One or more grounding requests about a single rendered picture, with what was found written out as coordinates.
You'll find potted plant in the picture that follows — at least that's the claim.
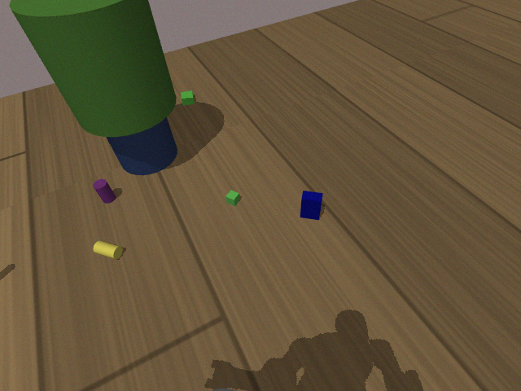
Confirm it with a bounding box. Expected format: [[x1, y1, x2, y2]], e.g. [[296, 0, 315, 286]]
[[9, 0, 177, 175]]

